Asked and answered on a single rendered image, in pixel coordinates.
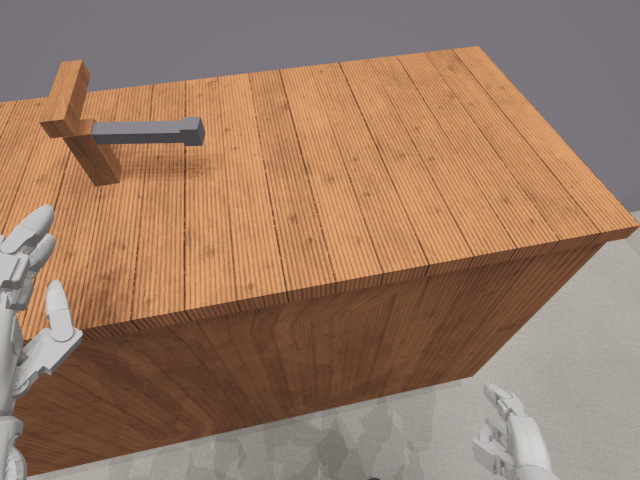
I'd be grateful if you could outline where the counter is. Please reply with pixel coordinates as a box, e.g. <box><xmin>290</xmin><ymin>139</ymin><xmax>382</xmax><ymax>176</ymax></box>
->
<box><xmin>0</xmin><ymin>46</ymin><xmax>640</xmax><ymax>477</ymax></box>

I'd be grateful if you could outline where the robot left forearm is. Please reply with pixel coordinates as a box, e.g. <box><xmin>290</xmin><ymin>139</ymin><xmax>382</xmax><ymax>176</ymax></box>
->
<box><xmin>0</xmin><ymin>416</ymin><xmax>27</xmax><ymax>480</ymax></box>

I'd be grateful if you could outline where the robot right hand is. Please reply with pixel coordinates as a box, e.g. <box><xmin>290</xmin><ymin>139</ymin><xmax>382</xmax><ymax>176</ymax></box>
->
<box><xmin>473</xmin><ymin>383</ymin><xmax>553</xmax><ymax>480</ymax></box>

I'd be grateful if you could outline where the robot left hand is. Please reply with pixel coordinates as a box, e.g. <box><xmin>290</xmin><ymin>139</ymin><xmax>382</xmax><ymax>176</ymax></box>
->
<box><xmin>0</xmin><ymin>204</ymin><xmax>83</xmax><ymax>416</ymax></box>

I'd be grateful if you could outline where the tap lever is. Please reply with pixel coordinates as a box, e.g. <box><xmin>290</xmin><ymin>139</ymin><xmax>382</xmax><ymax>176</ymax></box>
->
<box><xmin>91</xmin><ymin>117</ymin><xmax>205</xmax><ymax>146</ymax></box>

